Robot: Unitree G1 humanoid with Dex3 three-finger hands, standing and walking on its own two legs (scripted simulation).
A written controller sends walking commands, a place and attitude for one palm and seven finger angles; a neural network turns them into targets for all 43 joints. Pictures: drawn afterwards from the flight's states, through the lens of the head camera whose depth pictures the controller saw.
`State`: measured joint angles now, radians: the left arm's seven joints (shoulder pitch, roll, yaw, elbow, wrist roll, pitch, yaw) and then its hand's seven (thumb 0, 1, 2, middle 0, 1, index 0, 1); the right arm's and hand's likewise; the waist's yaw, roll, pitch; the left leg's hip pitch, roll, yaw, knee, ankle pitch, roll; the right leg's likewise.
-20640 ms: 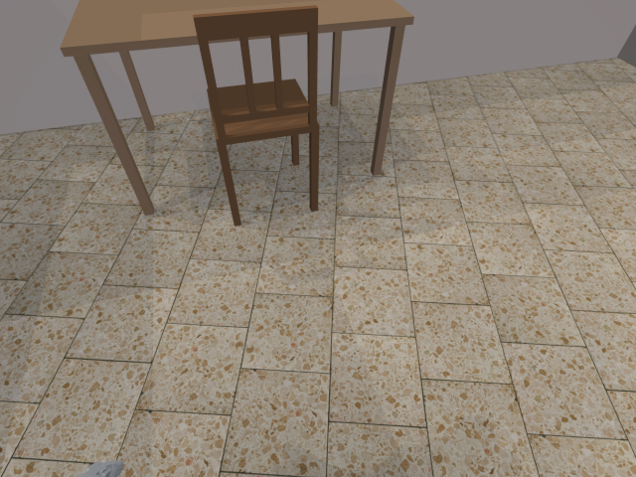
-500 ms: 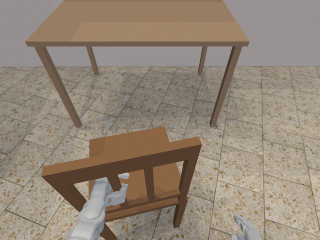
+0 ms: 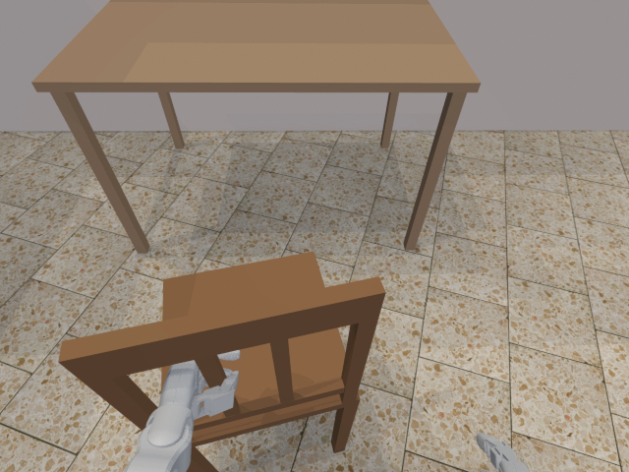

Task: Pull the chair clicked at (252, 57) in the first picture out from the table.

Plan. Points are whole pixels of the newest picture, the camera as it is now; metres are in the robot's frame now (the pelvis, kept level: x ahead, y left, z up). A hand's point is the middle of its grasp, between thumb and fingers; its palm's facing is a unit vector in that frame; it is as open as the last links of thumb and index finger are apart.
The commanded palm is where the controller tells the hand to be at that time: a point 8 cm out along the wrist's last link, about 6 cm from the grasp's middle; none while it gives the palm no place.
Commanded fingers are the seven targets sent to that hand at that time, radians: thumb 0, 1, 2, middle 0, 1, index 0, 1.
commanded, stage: open the thumb and straighten the fingers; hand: left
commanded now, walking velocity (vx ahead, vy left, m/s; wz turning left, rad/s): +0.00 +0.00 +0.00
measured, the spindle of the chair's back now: (219, 384) +0.27 +0.15 -0.11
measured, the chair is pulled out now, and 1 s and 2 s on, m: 0.62 0.62 0.62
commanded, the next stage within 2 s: draw the fingers out of the gap in 0.66 s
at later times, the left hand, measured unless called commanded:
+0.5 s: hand (219, 385) +0.25 +0.14 -0.07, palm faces +0.00 -0.99 -0.15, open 15.4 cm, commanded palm +0.23 +0.19 -0.05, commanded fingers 0.00 -0.55 0.20 0.00 0.00 0.00 0.00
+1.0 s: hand (206, 425) +0.20 +0.15 -0.08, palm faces +0.02 -0.98 -0.17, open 17.4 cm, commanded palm +0.18 +0.20 -0.05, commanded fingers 0.00 -0.55 0.20 0.00 0.00 0.00 0.00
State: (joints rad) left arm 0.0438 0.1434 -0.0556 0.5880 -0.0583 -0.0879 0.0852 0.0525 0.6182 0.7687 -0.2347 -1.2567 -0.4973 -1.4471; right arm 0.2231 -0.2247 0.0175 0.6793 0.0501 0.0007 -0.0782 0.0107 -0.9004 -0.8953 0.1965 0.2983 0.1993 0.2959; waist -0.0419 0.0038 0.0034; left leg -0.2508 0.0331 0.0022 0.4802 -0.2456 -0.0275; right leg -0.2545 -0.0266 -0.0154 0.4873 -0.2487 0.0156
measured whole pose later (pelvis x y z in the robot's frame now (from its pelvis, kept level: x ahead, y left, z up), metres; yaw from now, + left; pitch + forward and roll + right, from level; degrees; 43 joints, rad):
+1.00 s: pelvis +0.03 +0.00 -0.05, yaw +2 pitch +12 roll -1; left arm 0.49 0.19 -0.06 -0.10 -0.05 0.18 0.03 -0.01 -0.53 0.20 -0.01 -0.01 -0.01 -0.01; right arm 0.27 -0.23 0.00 0.49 0.03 -0.11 -0.09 0.01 -0.90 -0.90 0.20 0.30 0.20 0.30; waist -0.04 0.04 -0.15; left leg -0.65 0.02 -0.05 0.93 -0.49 -0.02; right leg -0.62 -0.05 -0.05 0.91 -0.49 0.02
